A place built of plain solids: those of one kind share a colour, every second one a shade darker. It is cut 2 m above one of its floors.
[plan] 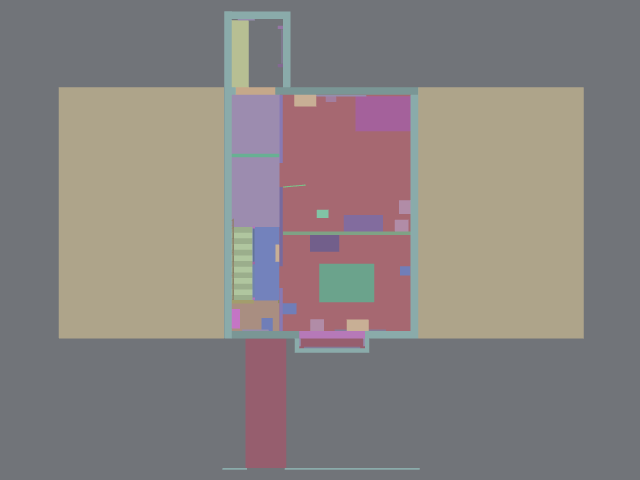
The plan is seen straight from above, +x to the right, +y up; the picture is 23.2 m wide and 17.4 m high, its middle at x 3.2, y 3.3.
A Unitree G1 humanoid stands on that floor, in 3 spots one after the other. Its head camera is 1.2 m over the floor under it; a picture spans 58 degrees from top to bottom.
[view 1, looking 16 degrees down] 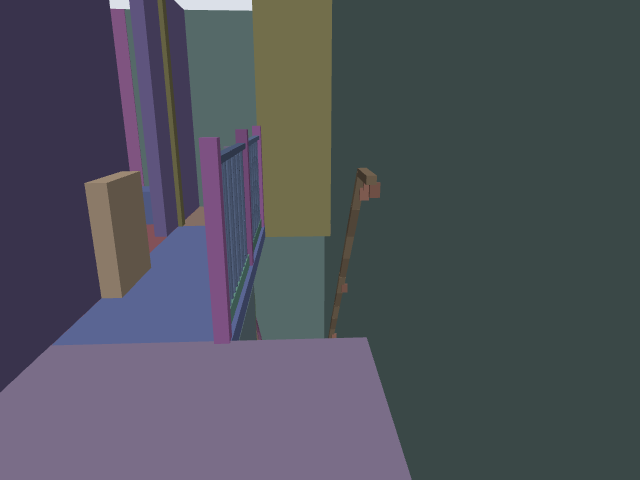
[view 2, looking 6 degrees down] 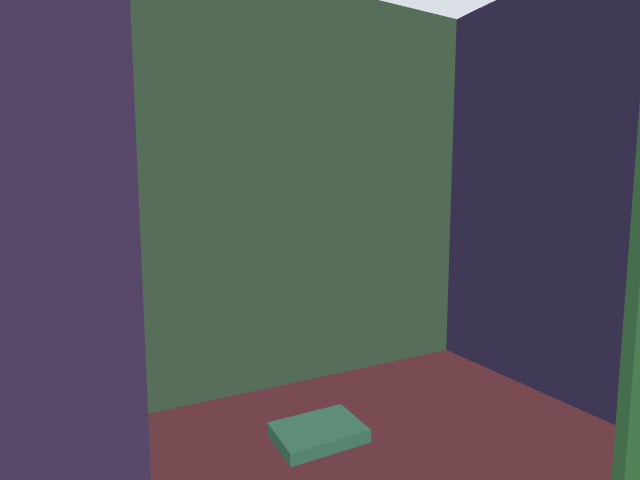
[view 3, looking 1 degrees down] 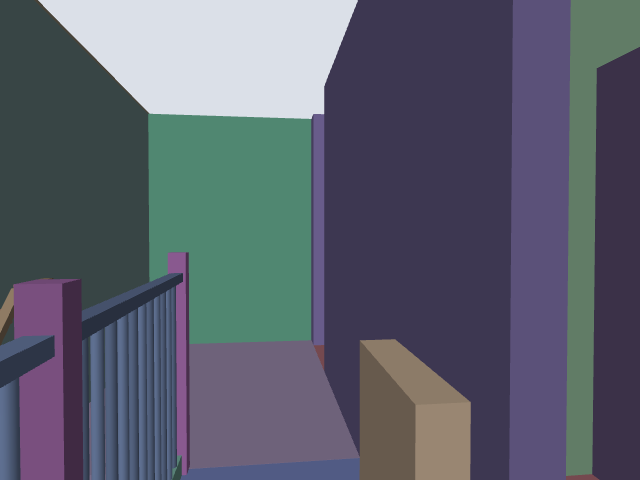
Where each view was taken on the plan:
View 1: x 0.38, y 5.95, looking -93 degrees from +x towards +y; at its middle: wall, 6.20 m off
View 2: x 4.21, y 6.06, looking -117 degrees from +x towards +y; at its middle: bedrooms_wall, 2.77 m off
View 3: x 1.24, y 1.53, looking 83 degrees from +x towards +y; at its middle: landing_wall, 4.59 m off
